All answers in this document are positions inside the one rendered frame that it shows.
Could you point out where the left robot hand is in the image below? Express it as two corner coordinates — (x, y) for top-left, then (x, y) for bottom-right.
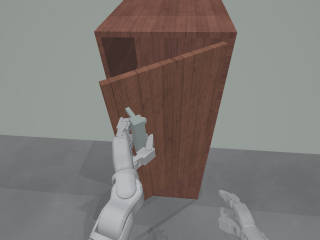
(112, 117), (156, 173)

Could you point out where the right robot hand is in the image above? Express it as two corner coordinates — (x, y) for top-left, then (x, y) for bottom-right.
(218, 190), (257, 240)

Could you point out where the cupboard door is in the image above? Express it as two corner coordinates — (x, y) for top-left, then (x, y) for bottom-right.
(99, 41), (228, 201)

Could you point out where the left robot forearm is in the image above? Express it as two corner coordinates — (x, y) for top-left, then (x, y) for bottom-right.
(88, 168), (145, 240)

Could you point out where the right robot forearm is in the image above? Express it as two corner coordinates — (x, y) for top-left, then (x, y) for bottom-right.
(240, 226), (269, 240)

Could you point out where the handle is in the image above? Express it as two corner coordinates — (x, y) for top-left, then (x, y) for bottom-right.
(125, 107), (147, 154)

